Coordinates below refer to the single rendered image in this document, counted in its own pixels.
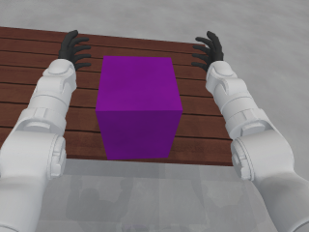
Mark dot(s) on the carton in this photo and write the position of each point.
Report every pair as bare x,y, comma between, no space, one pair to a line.
138,107

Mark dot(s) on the robot left hand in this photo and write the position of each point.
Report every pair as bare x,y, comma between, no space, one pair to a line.
68,49

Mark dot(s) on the robot left upper arm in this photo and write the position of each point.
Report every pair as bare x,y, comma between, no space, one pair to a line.
30,160

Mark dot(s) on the right robot forearm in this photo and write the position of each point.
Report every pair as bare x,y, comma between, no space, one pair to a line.
240,112

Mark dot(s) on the table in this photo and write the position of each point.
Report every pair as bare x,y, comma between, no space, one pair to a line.
201,137

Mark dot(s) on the robot right hand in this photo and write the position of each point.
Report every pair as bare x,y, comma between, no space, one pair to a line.
214,51

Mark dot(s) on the robot right upper arm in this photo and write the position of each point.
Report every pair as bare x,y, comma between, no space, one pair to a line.
264,159

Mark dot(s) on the left robot forearm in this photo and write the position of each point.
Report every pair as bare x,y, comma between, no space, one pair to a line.
49,104

